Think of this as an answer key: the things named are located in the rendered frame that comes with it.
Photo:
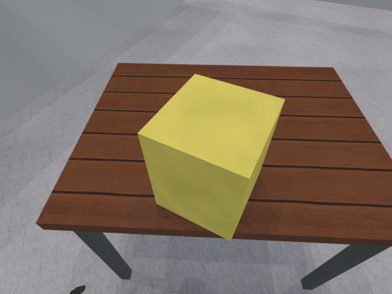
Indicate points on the table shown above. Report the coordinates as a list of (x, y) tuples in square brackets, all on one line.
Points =
[(326, 177)]

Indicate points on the carton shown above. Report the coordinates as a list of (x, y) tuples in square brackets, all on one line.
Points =
[(204, 150)]

